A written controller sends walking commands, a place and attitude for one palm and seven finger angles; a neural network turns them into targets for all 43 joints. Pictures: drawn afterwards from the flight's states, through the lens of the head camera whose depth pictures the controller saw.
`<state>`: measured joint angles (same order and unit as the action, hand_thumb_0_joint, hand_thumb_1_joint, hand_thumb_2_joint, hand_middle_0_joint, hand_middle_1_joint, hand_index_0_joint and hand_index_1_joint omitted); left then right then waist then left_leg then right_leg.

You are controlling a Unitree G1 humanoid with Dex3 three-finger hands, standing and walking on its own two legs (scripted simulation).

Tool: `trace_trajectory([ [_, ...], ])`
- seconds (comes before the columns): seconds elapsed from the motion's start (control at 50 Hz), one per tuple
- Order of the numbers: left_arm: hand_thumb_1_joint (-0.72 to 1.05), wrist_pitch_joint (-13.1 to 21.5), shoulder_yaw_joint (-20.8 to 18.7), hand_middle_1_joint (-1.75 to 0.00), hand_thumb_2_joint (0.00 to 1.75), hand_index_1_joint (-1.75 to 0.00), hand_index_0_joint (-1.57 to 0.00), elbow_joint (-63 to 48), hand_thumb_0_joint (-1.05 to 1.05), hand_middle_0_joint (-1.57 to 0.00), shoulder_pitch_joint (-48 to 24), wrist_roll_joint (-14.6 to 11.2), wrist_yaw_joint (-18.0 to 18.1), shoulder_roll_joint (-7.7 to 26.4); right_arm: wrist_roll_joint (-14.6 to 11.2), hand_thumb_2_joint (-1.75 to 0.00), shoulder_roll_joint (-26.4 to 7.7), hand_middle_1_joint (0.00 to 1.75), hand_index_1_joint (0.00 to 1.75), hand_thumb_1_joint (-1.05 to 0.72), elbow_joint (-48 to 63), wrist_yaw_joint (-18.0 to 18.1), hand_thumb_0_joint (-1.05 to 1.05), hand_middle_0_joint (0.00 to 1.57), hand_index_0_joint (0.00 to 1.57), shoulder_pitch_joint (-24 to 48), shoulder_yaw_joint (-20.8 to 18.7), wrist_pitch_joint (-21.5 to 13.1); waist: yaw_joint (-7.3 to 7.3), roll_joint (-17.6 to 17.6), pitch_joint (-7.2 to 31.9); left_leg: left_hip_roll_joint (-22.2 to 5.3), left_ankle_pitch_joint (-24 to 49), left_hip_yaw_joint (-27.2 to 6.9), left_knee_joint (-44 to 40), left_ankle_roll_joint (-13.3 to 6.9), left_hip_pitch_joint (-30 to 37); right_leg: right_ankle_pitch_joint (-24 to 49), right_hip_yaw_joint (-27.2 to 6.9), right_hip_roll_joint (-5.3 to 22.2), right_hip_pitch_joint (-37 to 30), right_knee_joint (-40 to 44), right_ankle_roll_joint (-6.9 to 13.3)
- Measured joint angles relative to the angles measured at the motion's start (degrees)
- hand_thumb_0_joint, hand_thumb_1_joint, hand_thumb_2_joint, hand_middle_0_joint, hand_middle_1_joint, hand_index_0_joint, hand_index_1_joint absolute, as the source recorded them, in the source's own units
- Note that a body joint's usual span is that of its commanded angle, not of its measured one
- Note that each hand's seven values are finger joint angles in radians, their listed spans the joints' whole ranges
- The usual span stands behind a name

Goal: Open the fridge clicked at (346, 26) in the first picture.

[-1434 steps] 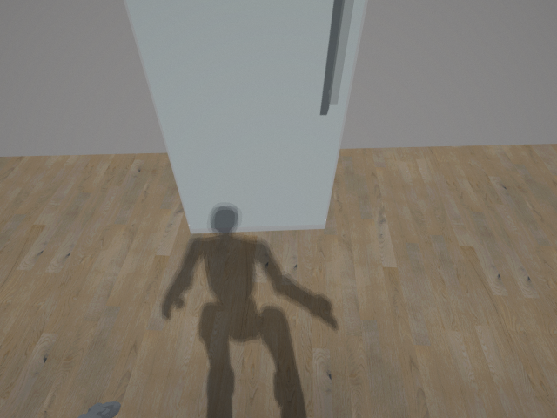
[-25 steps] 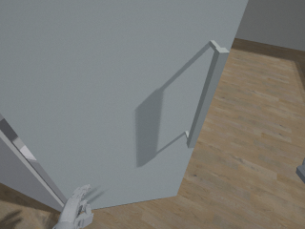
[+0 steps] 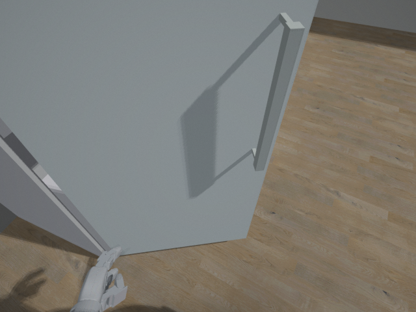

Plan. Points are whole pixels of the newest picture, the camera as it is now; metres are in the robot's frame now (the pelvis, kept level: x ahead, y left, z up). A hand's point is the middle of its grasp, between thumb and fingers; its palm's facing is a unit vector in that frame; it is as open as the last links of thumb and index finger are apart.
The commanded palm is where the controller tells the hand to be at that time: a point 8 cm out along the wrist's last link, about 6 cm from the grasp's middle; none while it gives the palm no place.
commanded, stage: step back with the hand held close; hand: right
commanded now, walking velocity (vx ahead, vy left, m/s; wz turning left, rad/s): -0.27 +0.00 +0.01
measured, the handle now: (268, 108) +0.48 -0.10 +0.13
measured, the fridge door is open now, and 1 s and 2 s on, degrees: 59 59 59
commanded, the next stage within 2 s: stop stepping back and stand still in 1.14 s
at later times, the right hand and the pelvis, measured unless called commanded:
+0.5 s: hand out of the picture +0.15 -0.27 +0.17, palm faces +0.43 +0.79 -0.45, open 7.4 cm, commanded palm +0.09 -0.31 +0.18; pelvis -0.04 +0.00 +0.00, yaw -1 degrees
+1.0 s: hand out of the picture +0.10 -0.26 +0.17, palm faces +0.29 +0.88 -0.38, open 7.4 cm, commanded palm +0.04 -0.32 +0.18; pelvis -0.13 -0.03 -0.01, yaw +5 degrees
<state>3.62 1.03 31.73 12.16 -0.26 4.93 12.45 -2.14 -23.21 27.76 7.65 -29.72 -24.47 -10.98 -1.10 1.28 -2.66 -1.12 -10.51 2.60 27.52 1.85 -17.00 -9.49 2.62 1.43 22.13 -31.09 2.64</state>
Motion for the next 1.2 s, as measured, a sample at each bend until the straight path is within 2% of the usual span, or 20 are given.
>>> trace_trajectory([
  [0.18, 0.90, 2.40, -0.04, -0.30, 0.89, -0.30, -0.20, 2.34, 0.02, -0.20, 0.65, 0.67, 0.08, -0.07, 0.51, -0.90, 0.60, 0.30, 0.30, -0.89, 0.79, 0.93, 0.01, 0.21, 0.21, 0.32, 0.26, -2.14, -0.54, -0.58, 0.07, 1.08, 0.80, -0.94, 0.18, -0.16, -1.04, -0.04, -0.91, 0.00, 1.92, -1.65, -0.03],
  [0.3, 0.90, 3.72, -0.25, -0.30, 0.89, -0.30, -0.20, 2.01, 0.02, -0.20, 0.80, 0.89, 0.34, -0.77, 1.52, -0.90, -1.14, 0.30, 0.30, -0.89, -0.08, 0.31, 0.01, 0.21, 0.21, 2.55, -1.13, -3.23, 1.25, -0.72, 0.06, 3.92, -3.16, -3.90, 6.21, -0.48, -0.59, 2.20, -2.86, -0.96, 3.05, -1.12, 0.62],
  [0.38, 0.90, 4.05, -0.39, -0.30, 0.89, -0.30, -0.20, 1.91, 0.02, -0.20, -0.70, 1.24, -0.39, -1.17, 0.68, -0.90, -1.88, 0.30, 0.30, -0.89, 0.95, -0.21, 0.01, 0.21, 0.21, 1.07, -3.35, -4.24, 0.27, -0.96, 0.50, 4.84, -7.10, -5.50, 3.89, -1.05, 0.73, 3.09, -2.52, -0.65, 5.58, -1.50, -0.09],
  [0.44, 0.90, 3.47, -0.76, -0.30, 0.89, -0.30, -0.20, 2.99, 0.02, -0.20, -2.63, 1.06, -0.77, -1.04, 0.02, -0.90, -0.91, 0.30, 0.30, -0.89, 1.75, -0.16, 0.01, 0.21, 0.21, 0.49, -1.81, -4.36, -0.61, -0.33, -0.41, 5.62, -4.54, -6.01, 2.97, -1.19, 0.37, 3.70, -2.24, 0.22, 5.49, -0.59, -0.93],
  [0.52, 0.90, 1.73, -1.13, -0.30, 0.89, -0.30, -0.20, 3.86, 0.02, -0.20, -2.53, 0.93, -0.66, -0.92, 0.22, -0.90, -0.78, 0.30, 0.30, -0.89, 2.74, -0.03, 0.01, 0.21, 0.21, -0.55, 1.25, -3.76, -0.51, -0.98, 1.23, 5.20, -3.65, -6.58, 1.79, -0.74, 0.80, -1.04, -2.42, -0.49, 4.19, -3.71, -2.37],
  [0.6, 0.90, 0.49, -1.18, -0.30, 0.89, -0.30, -0.20, 3.29, 0.02, -0.20, -2.82, 0.98, 0.19, -1.17, 0.32, -0.90, -2.58, 0.30, 0.31, -0.89, 1.81, -0.31, 0.01, 0.22, 0.21, 0.98, 0.58, -3.75, 0.46, -2.72, 1.39, 4.04, -2.57, -7.12, 2.50, 0.14, -0.08, 1.50, -1.75, -1.89, 2.32, -0.39, 0.90],
  [0.66, 0.90, 1.53, -1.30, -0.30, 0.89, -0.30, -0.20, 2.29, 0.02, -0.20, -2.87, 1.58, 0.25, -1.53, 0.22, -0.90, -3.34, 0.30, 0.31, -0.89, 0.30, -0.82, 0.01, 0.22, 0.22, 2.27, -1.07, -3.31, 1.22, -1.43, 1.17, 6.69, -9.25, -6.89, 14.89, -0.45, -2.21, 4.12, -2.55, -0.96, 2.28, 2.93, 1.65],
  [0.7, 0.90, 2.56, -1.35, -0.29, 0.89, -0.30, -0.20, 2.35, 0.02, -0.20, -2.41, 1.44, -0.44, -2.03, -0.49, -0.90, -3.31, 0.30, 0.31, -0.89, 0.53, -0.64, 0.01, 0.22, 0.21, 1.39, -1.87, -2.88, 0.96, -0.81, 2.08, 7.49, -13.32, -5.46, 18.95, -1.06, -1.59, 6.49, -2.74, -0.06, 2.10, 6.27, 1.62],
  [0.78, 0.90, 3.98, -0.79, -0.30, 0.89, -0.30, -0.20, 3.19, 0.01, -0.20, -1.37, 1.40, -1.59, -2.76, -1.81, -0.90, -1.74, 0.30, 0.30, -0.89, 2.88, 0.01, 0.01, 0.21, 0.21, -1.81, -1.03, -1.86, -0.66, -0.61, 4.73, 6.37, -17.43, -1.93, 10.17, -2.04, 4.62, 11.20, -1.30, 1.29, 1.45, 13.41, 1.09],
  [0.84, 0.90, 3.66, -0.22, -0.30, 0.89, -0.30, -0.20, 3.55, 0.01, -0.20, -1.83, 2.00, -1.70, -3.30, -2.02, -0.90, -1.75, 0.30, 0.30, -0.90, 3.69, -0.01, 0.01, 0.21, 0.21, -1.70, 0.08, -1.71, -1.82, -1.82, 5.32, 4.41, -12.48, -1.52, -3.83, -3.15, 10.39, 13.39, 0.76, 1.06, 2.31, 15.04, 0.50],
  [0.86, 0.90, 3.28, 0.14, -0.30, 0.89, -0.30, -0.20, 3.33, 0.01, -0.20, -2.42, 2.13, -1.69, -3.58, -2.03, -0.90, -2.54, 0.30, 0.30, -0.90, 4.06, 0.04, 0.01, 0.21, 0.21, -1.36, -0.22, -1.85, -2.31, -3.24, 5.07, 2.83, -9.34, -2.58, -7.61, -4.01, 11.36, 13.11, 2.29, 0.55, 3.52, 13.44, 0.21],
  [0.88, 0.90, 2.96, 0.37, -0.30, 0.89, -0.30, -0.20, 3.56, 0.01, -0.20, -3.27, 2.28, -1.58, -3.47, -1.91, -0.90, -2.73, 0.30, 0.30, -0.90, 3.79, -0.01, 0.01, 0.21, 0.21, -0.41, -0.02, -2.29, -2.64, -3.43, 4.53, 2.16, -6.75, -3.28, -8.56, -3.74, 11.08, 12.09, 3.23, 0.85, 5.10, 10.58, -0.19],
  [0.92, 0.90, 2.32, 0.46, -0.30, 0.89, -0.30, -0.20, 5.14, 0.01, -0.20, -3.85, 2.40, -1.16, -2.87, -1.60, -0.90, -2.06, 0.30, 0.30, -0.89, 2.22, -0.28, 0.01, 0.21, 0.21, 1.86, 1.89, -2.56, -2.01, -1.47, 3.60, 3.22, -6.42, -3.36, -6.02, -1.33, 10.61, 7.21, 1.65, 1.60, 6.20, 5.81, -1.67],
  [0.96, 0.90, 2.10, 0.49, -0.30, 0.89, -0.30, -0.20, 6.06, 0.01, -0.20, -2.59, 1.79, -0.91, -2.73, -1.49, -0.90, -2.32, 0.30, 0.30, -0.89, 1.84, -0.69, 0.01, 0.21, 0.21, 2.61, 2.99, -2.32, -0.56, -1.51, 3.88, 3.10, -7.77, -3.25, -3.64, -0.07, 10.58, 2.40, -0.08, 0.68, 6.61, 2.38, -2.89],
  [1.0, 0.90, 1.80, 0.67, -0.30, 0.89, -0.30, -0.20, 5.96, 0.01, -0.20, -0.95, 1.50, -0.54, -2.17, -1.55, -0.90, -2.92, 0.30, 0.30, -0.89, 2.35, -1.01, 0.01, 0.21, 0.21, 1.75, 2.83, -2.26, 1.07, -1.58, 4.33, 3.16, -9.30, -3.23, -0.88, 0.40, 10.18, 4.58, -1.19, 0.07, 6.19, 1.87, -2.60],
  [1.06, 0.90, 1.56, 0.04, -0.30, 0.89, -0.30, -0.20, 5.83, 0.02, -0.20, 0.42, 1.56, 0.03, -1.65, -1.86, -0.90, -4.33, 0.30, 0.30, -0.89, 1.60, -1.75, 0.01, 0.21, 0.21, 1.30, 1.40, -2.88, 3.35, -1.45, 4.13, 4.27, -13.37, -3.58, 3.84, -0.83, 8.21, 11.55, -2.16, -0.45, 5.61, 4.41, 1.18],
  [1.1, 0.90, 1.69, -0.71, -0.30, 0.89, -0.30, -0.20, 5.79, 0.02, -0.20, 0.95, 2.37, -0.07, -1.93, -2.02, -0.90, -5.46, 0.30, 0.31, -0.89, 0.20, -2.29, 0.01, 0.22, 0.21, 1.73, -0.16, -3.23, 4.37, -1.20, 3.63, 6.52, -17.03, -3.22, 8.04, -2.81, 6.24, 13.52, -3.39, -0.48, 4.93, 9.08, 0.26],
  [1.14, 0.90, 2.22, -1.18, -0.30, 0.89, -0.30, -0.20, 5.28, 0.02, -0.20, 1.90, 2.41, -0.70, -2.14, -2.84, -0.90, -6.56, 0.30, 0.31, -0.89, 0.24, -2.38, 0.01, 0.22, 0.21, 0.56, -1.76, -3.24, 4.42, -1.07, 3.50, 8.02, -18.63, -1.25, 5.65, -4.19, 6.71, 13.74, -4.07, -0.36, 4.69, 13.25, -1.14],
  [1.16, 0.90, 2.58, -1.22, -0.29, 0.89, -0.30, -0.20, 4.70, 0.02, -0.20, 2.42, 2.10, -1.10, -2.15, -3.28, -0.90, -7.10, 0.30, 0.31, -0.89, 1.12, -2.18, 0.01, 0.22, 0.21, -0.85, -2.66, -3.24, 3.88, -1.69, 3.58, 7.68, -17.93, -0.49, 1.49, -4.65, 7.75, 11.72, -3.66, -0.74, 5.47, 13.22, -1.92],
  [1.2, 0.90, 2.90, -1.26, -0.30, 0.89, -0.30, -0.20, 4.45, 0.02, -0.20, 2.45, 1.81, -1.69, -1.52, -3.39, -0.90, -6.80, 0.30, 0.30, -0.89, 3.78, -1.49, 0.01, 0.21, 0.21, -3.69, -3.53, -3.45, 1.96, -2.63, 2.81, 6.00, -5.72, -0.45, -2.61, -4.74, 7.40, 2.06, -3.43, -1.84, 8.96, 3.93, -4.13],
])
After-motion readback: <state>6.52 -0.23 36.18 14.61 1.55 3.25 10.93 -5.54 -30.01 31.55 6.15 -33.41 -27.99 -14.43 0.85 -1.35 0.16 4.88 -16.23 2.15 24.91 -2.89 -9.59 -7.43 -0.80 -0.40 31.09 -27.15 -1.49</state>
